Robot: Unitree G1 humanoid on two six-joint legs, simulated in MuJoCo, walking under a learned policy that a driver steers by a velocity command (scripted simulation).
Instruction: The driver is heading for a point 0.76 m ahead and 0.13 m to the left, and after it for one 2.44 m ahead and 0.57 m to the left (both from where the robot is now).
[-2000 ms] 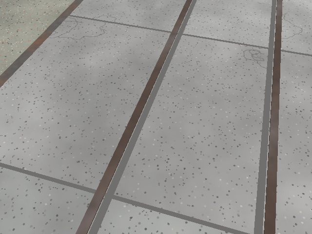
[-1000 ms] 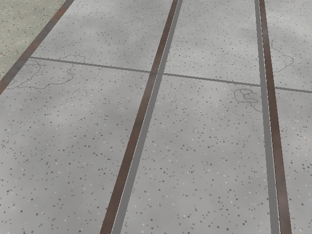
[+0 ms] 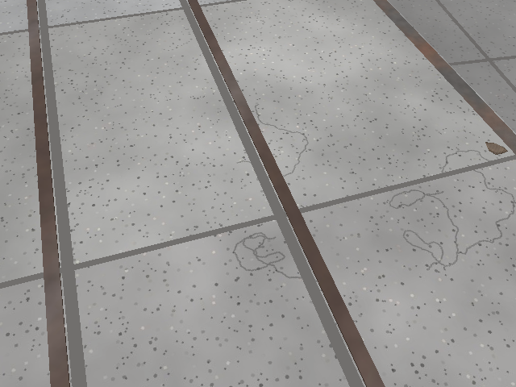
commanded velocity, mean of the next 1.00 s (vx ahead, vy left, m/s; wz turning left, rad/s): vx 0.14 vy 0.00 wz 0.24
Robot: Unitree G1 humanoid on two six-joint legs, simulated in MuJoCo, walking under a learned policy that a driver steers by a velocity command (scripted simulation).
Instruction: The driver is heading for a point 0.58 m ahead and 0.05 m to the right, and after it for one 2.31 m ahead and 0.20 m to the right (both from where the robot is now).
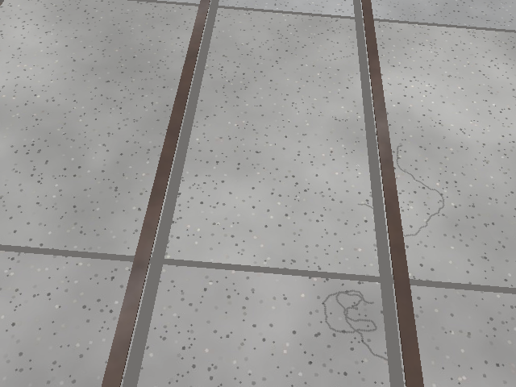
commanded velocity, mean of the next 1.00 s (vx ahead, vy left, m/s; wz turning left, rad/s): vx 0.17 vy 0.00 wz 0.18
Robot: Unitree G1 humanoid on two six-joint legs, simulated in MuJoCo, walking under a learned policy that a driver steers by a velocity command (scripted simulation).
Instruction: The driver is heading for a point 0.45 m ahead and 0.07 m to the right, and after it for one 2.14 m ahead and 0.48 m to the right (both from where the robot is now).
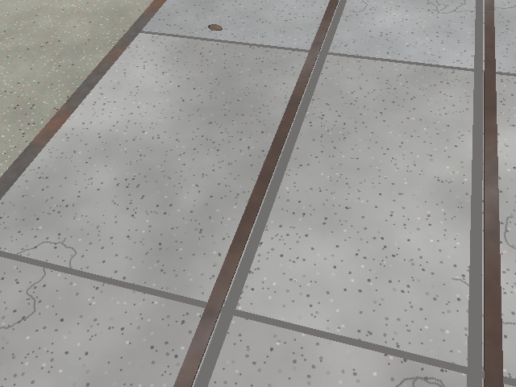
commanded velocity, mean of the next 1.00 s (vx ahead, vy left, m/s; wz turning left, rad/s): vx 0.49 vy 0.00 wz -0.32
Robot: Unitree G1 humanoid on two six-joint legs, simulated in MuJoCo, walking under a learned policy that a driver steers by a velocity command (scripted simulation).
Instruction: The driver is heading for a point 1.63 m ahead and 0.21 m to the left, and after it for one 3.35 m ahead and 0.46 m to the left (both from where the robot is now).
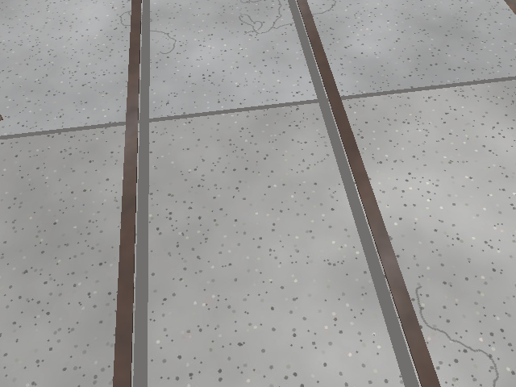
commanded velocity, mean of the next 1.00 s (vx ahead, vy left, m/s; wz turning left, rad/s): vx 0.49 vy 0.00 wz -0.11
